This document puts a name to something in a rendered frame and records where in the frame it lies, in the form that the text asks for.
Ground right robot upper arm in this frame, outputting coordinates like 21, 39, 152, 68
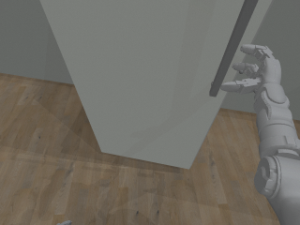
254, 155, 300, 225

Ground handle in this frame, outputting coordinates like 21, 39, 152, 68
209, 0, 259, 97

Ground fridge door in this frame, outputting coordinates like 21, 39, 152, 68
39, 0, 272, 170

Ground right robot forearm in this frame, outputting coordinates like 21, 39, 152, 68
253, 82, 300, 160

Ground robot right hand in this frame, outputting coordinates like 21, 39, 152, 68
220, 44, 282, 95

